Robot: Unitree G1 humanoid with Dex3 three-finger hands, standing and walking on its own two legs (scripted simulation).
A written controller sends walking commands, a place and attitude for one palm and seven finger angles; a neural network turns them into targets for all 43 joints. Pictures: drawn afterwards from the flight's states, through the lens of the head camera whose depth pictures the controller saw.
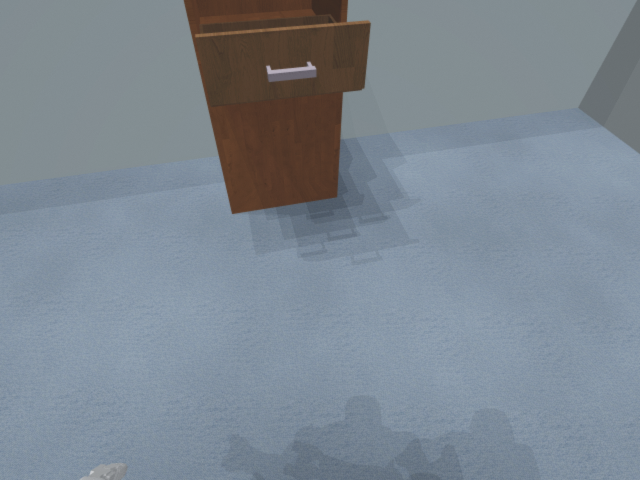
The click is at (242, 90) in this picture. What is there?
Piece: drawer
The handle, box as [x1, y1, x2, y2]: [266, 62, 315, 81]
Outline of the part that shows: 315,67 312,66 310,62 307,62 306,67 271,70 269,66 266,66 268,80 274,81 315,76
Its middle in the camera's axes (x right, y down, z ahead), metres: -0.08 -0.44 +1.02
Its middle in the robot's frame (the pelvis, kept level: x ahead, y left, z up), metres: +1.06 +0.14 +0.01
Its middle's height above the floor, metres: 0.78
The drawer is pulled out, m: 0.29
